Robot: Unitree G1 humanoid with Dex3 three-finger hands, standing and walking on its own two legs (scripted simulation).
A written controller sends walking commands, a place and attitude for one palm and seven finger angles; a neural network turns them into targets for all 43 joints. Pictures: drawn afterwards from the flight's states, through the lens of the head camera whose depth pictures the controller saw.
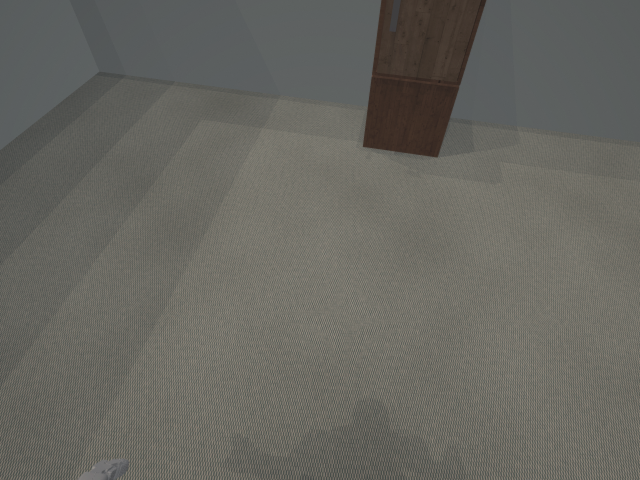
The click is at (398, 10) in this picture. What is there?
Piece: cupboard door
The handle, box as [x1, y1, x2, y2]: [389, 0, 400, 31]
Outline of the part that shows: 400,0 394,0 389,30 395,31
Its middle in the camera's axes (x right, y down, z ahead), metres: +0.29 -0.91 +1.52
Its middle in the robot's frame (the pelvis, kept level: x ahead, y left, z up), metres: +1.75 -0.21 -0.07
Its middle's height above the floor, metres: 0.70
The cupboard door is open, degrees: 0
